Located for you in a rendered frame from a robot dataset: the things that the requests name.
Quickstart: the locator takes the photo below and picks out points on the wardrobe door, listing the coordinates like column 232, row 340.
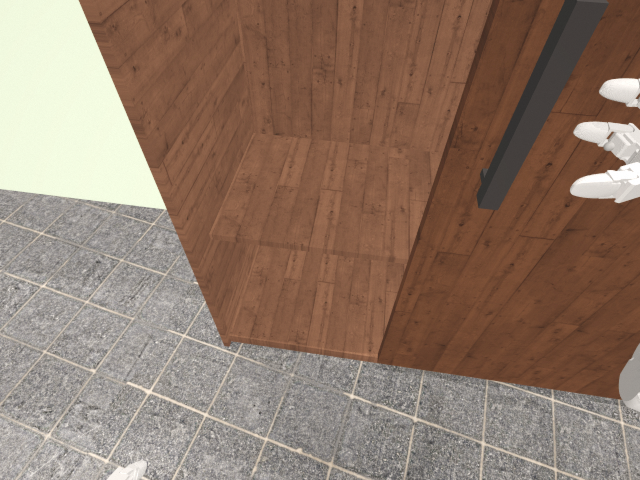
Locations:
column 544, row 291

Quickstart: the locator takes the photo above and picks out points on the robot left hand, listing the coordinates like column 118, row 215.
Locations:
column 132, row 472

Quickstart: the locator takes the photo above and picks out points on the robot right upper arm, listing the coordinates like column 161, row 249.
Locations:
column 629, row 382

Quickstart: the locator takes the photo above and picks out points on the robot right hand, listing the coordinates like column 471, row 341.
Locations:
column 623, row 184

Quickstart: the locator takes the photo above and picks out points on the handle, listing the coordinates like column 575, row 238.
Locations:
column 568, row 38

